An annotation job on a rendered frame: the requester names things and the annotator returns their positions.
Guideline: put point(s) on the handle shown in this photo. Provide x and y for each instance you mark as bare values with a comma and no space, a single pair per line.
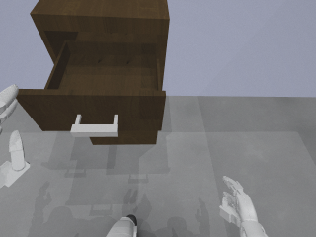
94,130

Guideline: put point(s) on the drawer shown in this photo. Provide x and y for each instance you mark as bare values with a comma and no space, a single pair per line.
98,80

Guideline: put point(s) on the left robot hand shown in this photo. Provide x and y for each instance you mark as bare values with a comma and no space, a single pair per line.
10,171

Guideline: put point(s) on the right robot hand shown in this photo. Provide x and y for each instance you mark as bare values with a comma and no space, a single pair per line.
241,208

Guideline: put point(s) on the robot left foot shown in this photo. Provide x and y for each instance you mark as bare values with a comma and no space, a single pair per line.
133,218

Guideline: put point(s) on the robot right forearm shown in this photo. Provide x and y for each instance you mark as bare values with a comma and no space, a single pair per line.
251,228

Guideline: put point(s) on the cabinet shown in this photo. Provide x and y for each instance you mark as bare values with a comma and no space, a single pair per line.
140,21

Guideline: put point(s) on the left robot thigh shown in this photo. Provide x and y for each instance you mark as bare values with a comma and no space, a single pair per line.
123,228

